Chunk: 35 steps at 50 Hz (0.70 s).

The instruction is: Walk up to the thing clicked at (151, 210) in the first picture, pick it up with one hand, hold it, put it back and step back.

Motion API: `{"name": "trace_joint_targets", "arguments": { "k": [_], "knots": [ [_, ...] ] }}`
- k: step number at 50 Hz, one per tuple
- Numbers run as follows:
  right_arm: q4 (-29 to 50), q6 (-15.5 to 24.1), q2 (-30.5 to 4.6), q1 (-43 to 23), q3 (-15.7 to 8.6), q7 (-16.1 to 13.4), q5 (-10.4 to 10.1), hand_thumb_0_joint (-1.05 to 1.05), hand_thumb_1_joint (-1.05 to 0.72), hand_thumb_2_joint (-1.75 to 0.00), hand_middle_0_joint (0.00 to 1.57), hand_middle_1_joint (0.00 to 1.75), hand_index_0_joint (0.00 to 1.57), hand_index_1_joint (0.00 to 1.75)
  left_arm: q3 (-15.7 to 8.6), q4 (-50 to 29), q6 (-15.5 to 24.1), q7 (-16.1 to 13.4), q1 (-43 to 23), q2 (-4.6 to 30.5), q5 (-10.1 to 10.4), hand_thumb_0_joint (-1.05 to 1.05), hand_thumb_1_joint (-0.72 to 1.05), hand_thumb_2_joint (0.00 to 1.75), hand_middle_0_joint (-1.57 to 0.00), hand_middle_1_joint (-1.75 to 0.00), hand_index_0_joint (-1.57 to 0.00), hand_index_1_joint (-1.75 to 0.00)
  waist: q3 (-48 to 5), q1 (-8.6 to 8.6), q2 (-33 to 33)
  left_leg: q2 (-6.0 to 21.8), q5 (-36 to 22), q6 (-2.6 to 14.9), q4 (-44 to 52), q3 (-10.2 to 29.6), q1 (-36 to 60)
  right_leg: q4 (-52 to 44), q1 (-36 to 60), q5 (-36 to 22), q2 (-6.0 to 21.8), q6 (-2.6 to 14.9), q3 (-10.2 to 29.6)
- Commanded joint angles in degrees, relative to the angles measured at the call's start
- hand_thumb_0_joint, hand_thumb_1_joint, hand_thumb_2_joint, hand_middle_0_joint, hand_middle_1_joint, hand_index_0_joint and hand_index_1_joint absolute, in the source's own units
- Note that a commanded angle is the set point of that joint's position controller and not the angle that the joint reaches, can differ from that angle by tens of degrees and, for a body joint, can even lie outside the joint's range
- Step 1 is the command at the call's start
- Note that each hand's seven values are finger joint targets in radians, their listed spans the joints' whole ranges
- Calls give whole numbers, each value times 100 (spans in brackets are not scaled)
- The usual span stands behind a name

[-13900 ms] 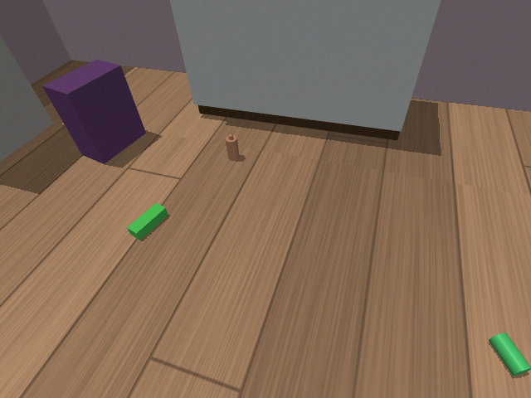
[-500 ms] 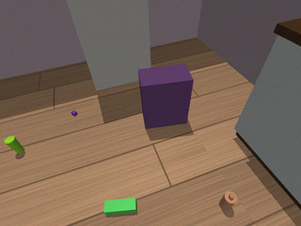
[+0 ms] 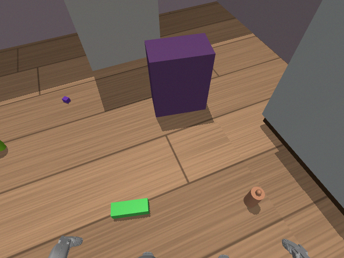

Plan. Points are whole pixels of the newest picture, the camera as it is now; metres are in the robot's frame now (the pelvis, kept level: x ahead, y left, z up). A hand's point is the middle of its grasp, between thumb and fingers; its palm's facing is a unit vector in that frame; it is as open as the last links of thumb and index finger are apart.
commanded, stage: rise first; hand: left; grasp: from above
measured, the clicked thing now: (130, 208) +0.42 +0.27 -0.70
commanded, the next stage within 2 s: none
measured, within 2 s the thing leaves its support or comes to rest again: neither
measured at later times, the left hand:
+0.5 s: hand out of the picture +0.15 +0.29 -0.24, palm faces -0.29 -0.76 -0.58, open 14.2 cm
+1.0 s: hand (101, 225) +0.29 +0.32 -0.43, palm faces -0.44 -0.27 -0.86, open 14.0 cm
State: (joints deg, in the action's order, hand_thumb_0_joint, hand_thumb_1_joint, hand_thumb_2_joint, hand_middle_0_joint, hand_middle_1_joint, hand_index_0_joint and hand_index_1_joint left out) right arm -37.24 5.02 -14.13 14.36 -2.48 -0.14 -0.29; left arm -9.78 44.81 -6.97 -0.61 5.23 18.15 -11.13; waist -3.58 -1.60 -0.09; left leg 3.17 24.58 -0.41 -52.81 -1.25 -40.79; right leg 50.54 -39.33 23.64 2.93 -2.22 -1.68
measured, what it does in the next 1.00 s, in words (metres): lowers itself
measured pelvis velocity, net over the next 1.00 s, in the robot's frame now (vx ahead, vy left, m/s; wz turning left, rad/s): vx -0.08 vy -0.01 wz -0.05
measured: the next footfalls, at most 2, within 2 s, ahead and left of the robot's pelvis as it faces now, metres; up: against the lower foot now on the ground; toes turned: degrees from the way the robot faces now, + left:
none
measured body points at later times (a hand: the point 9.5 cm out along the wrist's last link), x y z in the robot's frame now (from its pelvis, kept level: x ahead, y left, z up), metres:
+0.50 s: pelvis -0.02 +0.00 -0.10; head +0.11 +0.02 +0.33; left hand +0.16 +0.32 -0.21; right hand +0.18 -0.25 -0.19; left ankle +0.01 +0.12 -0.69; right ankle +0.01 -0.15 -0.69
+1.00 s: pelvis -0.08 -0.01 -0.30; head +0.13 +0.01 +0.09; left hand +0.31 +0.33 -0.38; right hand +0.04 -0.28 -0.44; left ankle +0.01 +0.12 -0.69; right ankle +0.01 -0.15 -0.69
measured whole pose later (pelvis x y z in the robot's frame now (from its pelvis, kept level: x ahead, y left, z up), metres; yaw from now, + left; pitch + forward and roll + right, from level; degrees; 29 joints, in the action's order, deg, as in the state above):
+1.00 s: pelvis -0.08 -0.01 -0.30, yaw -3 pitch +34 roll -4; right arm -41.5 6.3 -16.3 5.6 -2.8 3.9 3.1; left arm -11.4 57.4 12.6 -8.5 -31.2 36.9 -53.0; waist -6.3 -2.6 0.9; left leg 3.1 38.2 -1.1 -121.3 5.4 -117.2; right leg 118.7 -114.3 38.1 2.5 -1.5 -1.9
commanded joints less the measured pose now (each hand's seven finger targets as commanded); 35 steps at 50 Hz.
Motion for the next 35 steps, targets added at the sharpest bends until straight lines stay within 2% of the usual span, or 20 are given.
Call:
{"name": "trace_joint_targets", "arguments": {
  "k": [1,2,4,6,8,10,11,12,13,14,15,18,20,23,25,26,27,29,33,35],
  "knots": [
    [848,367,-914,4,-387,-129,-15,0,-88,-89,20,30,20,30,-249,-1325,35,-76,153,1079,-148,0,-57,103,-6,-105,-5,-107,-1510,22,357,-141,-1643,-10,342,145,676,-91,214,-1202,-313,313,-153],
    [870,389,-905,-37,-372,-134,-14,0,-88,-89,20,30,20,30,-284,-1442,-13,-83,210,1123,-181,0,-58,103,-6,-105,-5,-107,-1465,58,420,-143,-1508,-11,289,156,573,-36,113,-1086,-304,311,-140],
    [939,438,-858,-105,-348,-146,-9,0,-89,-90,20,30,20,30,-233,-1577,-114,-86,393,1033,-244,0,-58,101,-7,-105,-6,-106,-1355,29,353,-132,-1134,2,183,183,354,48,-132,-783,-311,300,-129],
    [992,499,-844,-131,-339,-149,6,0,-89,-90,20,30,20,30,-228,-1771,-177,-86,508,1023,-271,0,-57,100,-7,-106,-6,-107,-1473,13,374,-124,-1040,12,36,218,191,202,-245,-730,-300,298,-132],
    [1055,545,-849,-230,-319,-142,9,0,-90,-90,20,30,20,30,-256,-1978,-235,-72,502,1090,-306,0,-58,99,-8,-106,-7,-106,-1363,26,475,-103,-720,-1,-37,294,-32,362,-532,-467,-287,294,-120],
    [1137,604,-804,-238,-307,-157,11,0,-91,-90,20,30,20,30,-237,-2161,-275,-71,733,1044,-357,0,-58,100,-7,-106,-7,-107,-1516,6,484,-111,-692,9,-181,277,-97,490,-638,-448,-299,296,-118],
    [1170,630,-805,-222,-314,-163,10,0,-92,-90,20,30,20,30,-278,-2307,-294,-71,776,1114,-397,0,-59,99,-8,-106,-8,-107,-1598,50,498,-135,-667,25,-271,233,-159,525,-653,-457,-288,287,-106],
    [1199,643,-781,-259,-295,-162,16,0,-93,-91,20,30,20,30,-237,-2360,-318,-67,841,1052,-399,0,-59,98,-8,-107,-8,-107,-1593,8,472,-132,-669,26,-366,240,-254,605,-739,-460,-286,285,-103],
    [1202,679,-797,-253,-287,-164,5,0,-92,-90,20,30,20,30,-215,-2429,-332,-75,717,1093,-441,0,-59,98,-8,-108,-8,-107,-1612,-47,450,-130,-653,31,-439,256,-327,676,-845,-448,-296,289,-103],
    [1202,702,-793,-292,-282,-169,15,0,-94,-91,20,30,20,30,-275,-2467,-322,-89,565,1189,-487,0,-60,98,-9,-108,-9,-107,-1557,-26,487,-141,-529,43,-556,238,-479,743,-983,-343,-272,284,-81],
    [1197,729,-819,-345,-273,-170,18,0,-94,-91,20,30,20,30,-292,-2396,-285,-107,335,1258,-558,0,-60,99,-8,-107,-8,-107,-1516,-109,443,-120,-433,39,-664,316,-653,905,-1203,-256,-280,287,-85],
    [1128,820,-840,-341,-278,-144,33,0,-93,-91,20,30,20,30,-226,-1987,-72,-106,46,1270,-903,0,-61,99,-8,-107,-7,-108,-1625,-134,399,-145,-394,49,-1205,305,-1157,1452,-1797,-198,-267,301,-70],
    [1047,890,-895,-405,-289,-101,47,0,-90,-90,20,30,20,30,-361,-1819,168,-140,-176,1448,-1111,0,-57,97,-7,-109,-7,-108,-1781,-27,494,-155,-364,21,-1519,363,-1495,1900,-2204,-119,-250,315,-63],
    [937,976,-977,-425,-358,-29,35,0,-89,-90,20,30,20,30,-182,-1658,557,-141,-448,1449,-1506,0,-56,97,-7,-110,-7,-109,-2287,-43,567,-151,-501,1,-2046,385,-1803,2509,-2796,-195,-236,344,-37],
    [854,987,-1034,-484,-381,4,32,0,-90,-90,20,30,20,30,-224,-1366,791,-209,-896,1644,-1775,0,-57,99,-7,-109,-7,-109,-2377,-106,472,-184,-181,25,-2442,364,-2337,2814,-3178,-7,-226,329,-17],
    [789,992,-1068,-476,-390,23,10,0,-89,-90,20,30,20,30,-368,-1330,916,-287,-1100,1880,-1944,0,-56,99,-6,-109,-6,-109,-2542,-29,472,-201,-169,29,-2616,373,-2504,3011,-3345,2,-228,339,-6],
    [748,982,-1089,-495,-403,43,16,0,-91,-90,20,30,20,30,-426,-1215,1011,-347,-1048,1968,-2085,0,-58,99,-7,-109,-7,-109,-2742,65,513,-218,-302,34,-2807,340,-2611,3183,-3449,-92,-219,349,11],
    [683,942,-1122,-478,-426,92,23,0,-90,-90,20,30,20,30,-439,-1084,1198,-460,-1157,2018,-2330,0,-56,99,-7,-110,-7,-110,-3150,95,532,-230,-583,51,-3206,321,-2785,3542,-3700,-270,-224,360,4],
    [461,806,-1219,-449,-505,174,46,0,-90,-90,20,30,20,30,-596,-819,1368,-641,-1807,2514,-2760,0,-57,101,-6,-110,-6,-110,-3650,175,567,-233,-831,84,-3940,246,-3244,4091,-4153,-454,-221,355,0],
    [354,724,-1257,-390,-521,213,83,0,-91,-90,20,30,20,30,-610,-653,1461,-731,-2353,2695,-3008,0,-61,104,-7,-109,-6,-110,-3813,104,535,-225,-689,86,-4217,286,-3550,4357,-4408,-361,-212,354,-44]
  ]
}}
